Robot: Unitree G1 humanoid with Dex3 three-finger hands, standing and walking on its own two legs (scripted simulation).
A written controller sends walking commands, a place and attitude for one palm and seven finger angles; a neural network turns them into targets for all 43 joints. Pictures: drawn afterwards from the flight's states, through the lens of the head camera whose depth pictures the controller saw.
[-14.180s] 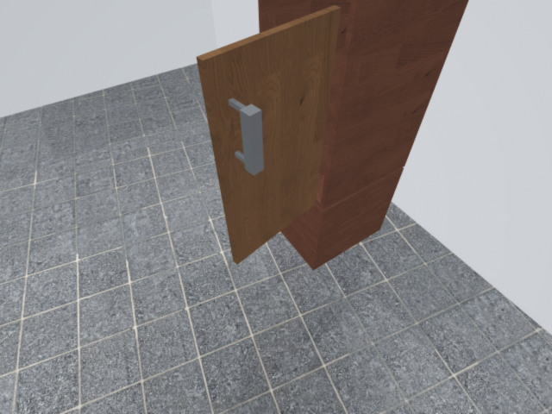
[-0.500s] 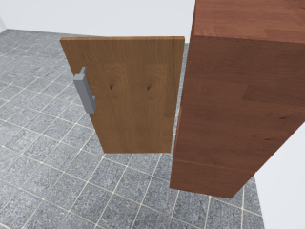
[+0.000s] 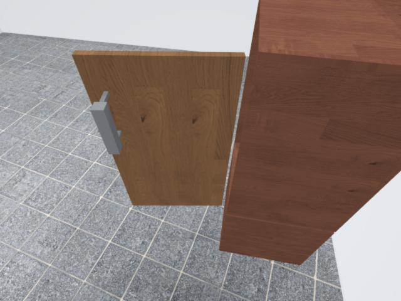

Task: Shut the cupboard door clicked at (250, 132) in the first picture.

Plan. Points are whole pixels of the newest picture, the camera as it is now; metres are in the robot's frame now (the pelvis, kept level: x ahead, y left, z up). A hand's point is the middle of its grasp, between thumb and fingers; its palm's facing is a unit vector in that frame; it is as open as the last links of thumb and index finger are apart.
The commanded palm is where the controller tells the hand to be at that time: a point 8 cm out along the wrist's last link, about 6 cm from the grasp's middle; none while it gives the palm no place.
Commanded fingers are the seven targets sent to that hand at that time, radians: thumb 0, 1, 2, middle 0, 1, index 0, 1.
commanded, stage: look again from close up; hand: left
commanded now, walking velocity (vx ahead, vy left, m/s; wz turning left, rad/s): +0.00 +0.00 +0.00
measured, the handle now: (110, 123) +0.46 +0.24 +0.09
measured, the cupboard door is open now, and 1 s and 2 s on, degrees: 100 100 100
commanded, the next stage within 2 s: raise the hand and make a fist in 0.06 s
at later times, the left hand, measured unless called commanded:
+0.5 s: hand (131, 280) +0.16 +0.14 -0.02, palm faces +0.02 -1.00 +0.01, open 6.5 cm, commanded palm +0.11 +0.21 -0.04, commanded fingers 0.00 0.90 0.90 -0.51 -0.64 -0.51 -0.64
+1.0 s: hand (107, 274) +0.16 +0.18 +0.02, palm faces +0.10 -0.99 -0.05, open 4.1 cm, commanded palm +0.12 +0.22 +0.02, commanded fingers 0.00 0.90 0.90 -0.97 -1.14 -0.97 -1.14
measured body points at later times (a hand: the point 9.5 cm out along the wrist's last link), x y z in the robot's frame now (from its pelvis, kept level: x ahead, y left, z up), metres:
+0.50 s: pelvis -0.03 -0.03 -0.07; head +0.00 -0.02 +0.38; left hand +0.16 +0.19 -0.02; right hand +0.18 -0.28 -0.11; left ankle -0.04 +0.08 -0.74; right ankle +0.00 -0.13 -0.74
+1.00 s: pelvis -0.04 -0.04 -0.06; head +0.00 -0.04 +0.39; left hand +0.15 +0.23 +0.02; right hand +0.12 -0.26 -0.14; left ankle -0.04 +0.08 -0.74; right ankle +0.00 -0.13 -0.74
